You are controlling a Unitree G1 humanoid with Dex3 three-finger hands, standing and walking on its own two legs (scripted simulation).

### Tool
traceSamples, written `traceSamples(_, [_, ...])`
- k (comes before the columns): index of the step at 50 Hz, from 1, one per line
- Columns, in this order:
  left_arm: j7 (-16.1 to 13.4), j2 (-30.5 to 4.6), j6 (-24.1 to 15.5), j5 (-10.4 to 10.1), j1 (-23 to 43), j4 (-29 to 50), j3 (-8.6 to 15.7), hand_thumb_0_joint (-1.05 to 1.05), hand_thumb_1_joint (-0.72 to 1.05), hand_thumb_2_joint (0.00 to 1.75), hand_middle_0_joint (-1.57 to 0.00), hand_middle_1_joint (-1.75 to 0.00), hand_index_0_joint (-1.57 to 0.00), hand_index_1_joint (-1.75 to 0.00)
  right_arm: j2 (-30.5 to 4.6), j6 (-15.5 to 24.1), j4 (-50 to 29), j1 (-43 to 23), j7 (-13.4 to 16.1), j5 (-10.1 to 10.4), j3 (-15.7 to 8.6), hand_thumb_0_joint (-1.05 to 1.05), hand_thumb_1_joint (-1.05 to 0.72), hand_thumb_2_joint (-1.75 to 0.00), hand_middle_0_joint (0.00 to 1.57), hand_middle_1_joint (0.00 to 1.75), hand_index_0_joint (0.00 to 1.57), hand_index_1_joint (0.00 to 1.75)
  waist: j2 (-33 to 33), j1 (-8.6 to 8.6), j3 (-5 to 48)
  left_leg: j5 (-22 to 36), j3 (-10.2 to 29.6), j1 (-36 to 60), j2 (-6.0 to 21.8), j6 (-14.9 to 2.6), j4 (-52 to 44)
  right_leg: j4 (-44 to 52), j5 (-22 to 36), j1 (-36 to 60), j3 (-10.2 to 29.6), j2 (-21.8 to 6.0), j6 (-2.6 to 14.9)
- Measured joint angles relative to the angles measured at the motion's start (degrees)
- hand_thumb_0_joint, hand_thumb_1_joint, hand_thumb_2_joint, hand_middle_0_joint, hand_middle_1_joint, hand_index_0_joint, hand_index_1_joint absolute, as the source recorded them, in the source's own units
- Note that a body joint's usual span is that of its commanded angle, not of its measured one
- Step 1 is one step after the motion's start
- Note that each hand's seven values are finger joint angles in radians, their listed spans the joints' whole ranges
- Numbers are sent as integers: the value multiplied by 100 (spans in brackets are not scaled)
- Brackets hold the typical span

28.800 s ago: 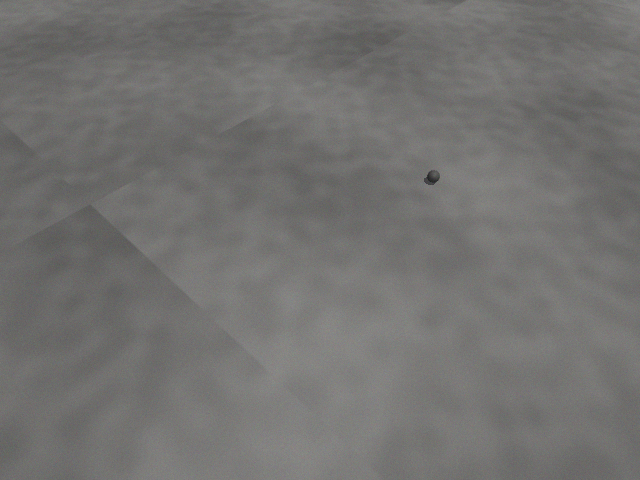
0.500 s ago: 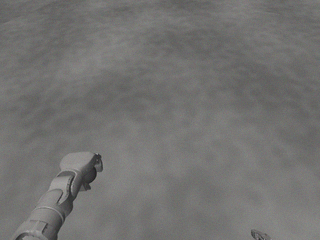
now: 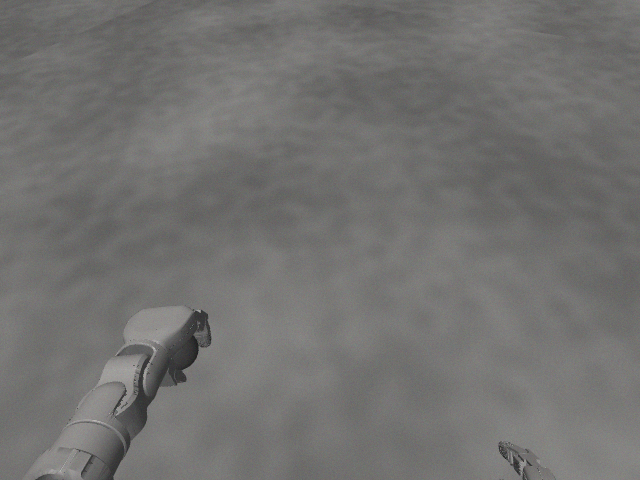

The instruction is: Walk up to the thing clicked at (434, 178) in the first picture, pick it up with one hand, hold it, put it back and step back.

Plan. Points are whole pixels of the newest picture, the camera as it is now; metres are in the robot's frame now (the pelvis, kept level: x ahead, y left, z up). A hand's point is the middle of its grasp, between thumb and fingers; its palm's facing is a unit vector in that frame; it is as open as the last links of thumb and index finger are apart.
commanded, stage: hold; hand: left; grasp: from above
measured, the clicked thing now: (177, 350) +0.32 +0.23 -0.06
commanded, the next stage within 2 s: crouch in 0.76 s
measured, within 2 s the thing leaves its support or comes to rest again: neither
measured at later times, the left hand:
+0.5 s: hand (170, 355) +0.30 +0.22 -0.03, palm faces -0.44 -0.06 -0.90, open 7.6 cm
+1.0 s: hand (168, 351) +0.31 +0.23 -0.04, palm faces -0.44 -0.05 -0.89, open 7.7 cm
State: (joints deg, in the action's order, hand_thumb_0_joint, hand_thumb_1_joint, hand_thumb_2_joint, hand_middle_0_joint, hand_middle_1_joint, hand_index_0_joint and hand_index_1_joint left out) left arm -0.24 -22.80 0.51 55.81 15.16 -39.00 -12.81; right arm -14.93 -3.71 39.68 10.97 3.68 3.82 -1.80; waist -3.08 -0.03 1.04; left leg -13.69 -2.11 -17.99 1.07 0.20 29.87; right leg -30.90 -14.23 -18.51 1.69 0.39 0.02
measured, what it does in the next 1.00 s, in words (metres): stands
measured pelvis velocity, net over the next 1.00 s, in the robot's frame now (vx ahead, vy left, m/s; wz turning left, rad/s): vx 0.01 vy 0.00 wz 0.00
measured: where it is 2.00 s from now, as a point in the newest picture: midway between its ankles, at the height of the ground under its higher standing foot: outside the picture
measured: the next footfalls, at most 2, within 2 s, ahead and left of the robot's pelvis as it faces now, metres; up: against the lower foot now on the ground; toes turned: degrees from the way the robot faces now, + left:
none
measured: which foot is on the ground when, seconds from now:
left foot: down 0.00-1.00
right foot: down 0.00-1.00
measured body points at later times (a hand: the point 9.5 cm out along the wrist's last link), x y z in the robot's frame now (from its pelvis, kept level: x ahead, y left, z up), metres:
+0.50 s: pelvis +0.01 +0.00 +0.00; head +0.02 -0.02 +0.45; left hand +0.32 +0.23 +0.02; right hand +0.15 -0.25 -0.11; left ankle +0.02 +0.12 -0.73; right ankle +0.02 -0.12 -0.73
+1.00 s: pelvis +0.01 +0.00 +0.00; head +0.03 -0.02 +0.45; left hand +0.33 +0.23 +0.02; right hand +0.15 -0.25 -0.12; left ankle +0.02 +0.12 -0.73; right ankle +0.02 -0.12 -0.73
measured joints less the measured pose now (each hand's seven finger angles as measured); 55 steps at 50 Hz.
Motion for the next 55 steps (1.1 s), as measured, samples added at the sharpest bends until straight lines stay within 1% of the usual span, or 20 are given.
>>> traceSamples(7, [121,-47,-21,-25,-58,147,0,0,29,48,-68,-75,-77,-67,10,0,-24,-7,22,21,14,1,-91,-90,20,30,20,30,-20,25,-32,48,-12,109,-1,4,-105,87,42,96,12,0,5])
traceSamples(14, [177,-88,-51,-68,-45,204,39,0,29,49,-68,-75,-77,-67,25,-4,-42,-49,43,25,49,1,-91,-90,20,30,20,30,-25,34,-78,82,-11,186,-7,1,-193,166,70,170,11,-5,2])
traceSamples(21, [242,-67,-76,-30,-101,301,-3,0,29,50,-67,-76,-76,-68,38,-17,-28,-68,56,30,40,1,-91,-91,20,30,20,30,-20,53,-68,82,-10,241,-15,-6,-249,227,72,229,10,-13,-6])
traceSamples(27, [137,-22,-21,-4,-68,236,24,0,29,50,-67,-76,-76,-68,49,-36,-23,-97,45,37,43,1,-91,-91,20,30,20,30,6,50,-64,74,-13,264,-22,-11,-276,260,67,255,13,-20,-10])
traceSamples(30, [162,-21,-12,39,-103,240,27,0,29,50,-67,-76,-76,-69,62,-51,-46,-98,32,40,23,1,-91,-90,20,30,20,30,19,48,-68,68,-22,262,-25,-12,-285,264,62,248,23,-22,-11])
traceSamples(34, [201,-44,-35,50,-88,235,-38,0,29,51,-67,-76,-76,-69,57,-58,-29,-76,35,40,11,1,-91,-90,20,30,20,30,25,58,-77,60,-7,261,-30,-20,-289,290,60,263,8,-27,-20])
traceSamples(38, [120,-25,-40,33,-61,192,2,0,28,51,-67,-76,-76,-69,55,-71,-10,-48,29,38,-2,1,-91,-90,20,30,20,30,27,62,-69,53,-8,272,-33,-23,-304,315,59,279,9,-31,-22])
traceSamples(41, [64,-10,-16,64,-47,148,5,0,28,51,-67,-76,-76,-69,58,-80,3,-28,19,39,-18,1,-91,-90,20,30,20,30,24,50,-54,42,-7,281,-36,-26,-304,323,51,293,8,-34,-26])
traceSamples(46, [59,-22,-12,65,-11,108,16,0,28,51,-67,-77,-76,-69,53,-99,19,12,3,33,-42,1,-91,-91,20,30,20,30,13,52,-33,22,-6,299,-34,-27,-295,330,39,317,7,-32,-26])
traceSamples(50, [32,-23,-35,81,-1,7,19,0,28,53,-67,-77,-76,-69,51,-106,-9,19,-9,31,-39,1,-91,-90,20,30,21,30,12,20,-30,19,0,272,-38,-27,-285,312,29,290,1,-36,-26])
traceSamples(53, [-56,2,-104,112,-1,-137,27,0,27,54,-68,-76,-76,-69,57,-114,-42,9,-20,20,-30,1,-90,-90,20,30,21,30,42,-22,-52,10,21,188,-42,-28,-231,259,12,215,-19,-40,-28])
traceSamples(55, [-183,30,-193,180,42,-321,35,0,27,54,-68,-76,-77,-69,62,-120,-54,-4,-31,-3,-20,1,-90,-90,20,30,21,30,83,-49,-61,-11,42,53,-44,-25,-136,167,-16,89,-40,-42,-25])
